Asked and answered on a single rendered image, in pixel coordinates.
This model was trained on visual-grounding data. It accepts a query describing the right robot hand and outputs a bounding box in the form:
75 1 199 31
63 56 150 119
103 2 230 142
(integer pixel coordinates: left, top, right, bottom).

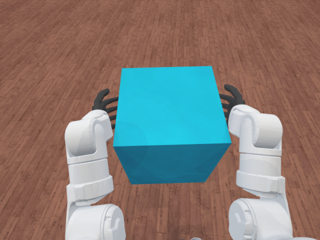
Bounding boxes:
219 84 245 127

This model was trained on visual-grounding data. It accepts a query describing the carton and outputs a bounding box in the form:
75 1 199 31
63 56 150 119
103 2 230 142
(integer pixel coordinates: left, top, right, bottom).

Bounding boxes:
113 66 232 185

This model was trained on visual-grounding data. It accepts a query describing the right robot forearm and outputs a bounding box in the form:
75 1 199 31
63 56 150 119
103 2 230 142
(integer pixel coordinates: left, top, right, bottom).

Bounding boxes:
228 104 293 232

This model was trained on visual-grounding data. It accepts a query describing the left robot upper arm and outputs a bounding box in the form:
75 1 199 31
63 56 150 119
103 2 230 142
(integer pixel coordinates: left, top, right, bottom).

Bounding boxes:
65 203 126 240

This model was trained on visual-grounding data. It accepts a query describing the right robot upper arm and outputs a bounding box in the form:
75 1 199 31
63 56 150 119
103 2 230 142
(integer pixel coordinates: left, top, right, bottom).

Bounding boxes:
228 198 317 240

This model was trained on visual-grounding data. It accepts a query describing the left robot hand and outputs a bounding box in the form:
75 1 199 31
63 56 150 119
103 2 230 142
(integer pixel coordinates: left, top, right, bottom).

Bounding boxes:
92 88 119 129

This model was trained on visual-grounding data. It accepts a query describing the left robot forearm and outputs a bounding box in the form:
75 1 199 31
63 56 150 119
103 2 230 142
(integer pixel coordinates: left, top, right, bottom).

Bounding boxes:
64 109 114 240

